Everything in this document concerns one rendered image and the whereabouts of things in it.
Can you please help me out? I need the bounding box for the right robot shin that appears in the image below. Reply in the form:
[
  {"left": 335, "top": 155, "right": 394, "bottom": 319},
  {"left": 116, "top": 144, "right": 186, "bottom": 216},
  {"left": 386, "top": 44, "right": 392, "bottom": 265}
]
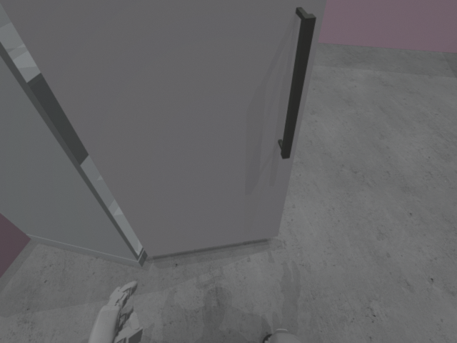
[{"left": 270, "top": 329, "right": 289, "bottom": 338}]

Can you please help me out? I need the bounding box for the handle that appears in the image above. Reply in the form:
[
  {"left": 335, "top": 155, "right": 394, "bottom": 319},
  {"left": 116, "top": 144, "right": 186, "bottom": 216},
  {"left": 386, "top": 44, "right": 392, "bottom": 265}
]
[{"left": 278, "top": 7, "right": 316, "bottom": 159}]

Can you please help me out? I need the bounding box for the robot left hand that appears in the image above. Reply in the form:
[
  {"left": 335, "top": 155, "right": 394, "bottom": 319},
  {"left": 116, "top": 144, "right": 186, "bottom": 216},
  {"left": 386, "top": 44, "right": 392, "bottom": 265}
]
[{"left": 88, "top": 281, "right": 143, "bottom": 343}]

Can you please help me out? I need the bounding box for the fridge door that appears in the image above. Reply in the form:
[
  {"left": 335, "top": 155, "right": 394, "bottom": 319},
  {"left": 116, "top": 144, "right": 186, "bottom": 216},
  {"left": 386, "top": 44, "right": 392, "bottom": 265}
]
[{"left": 0, "top": 0, "right": 327, "bottom": 257}]

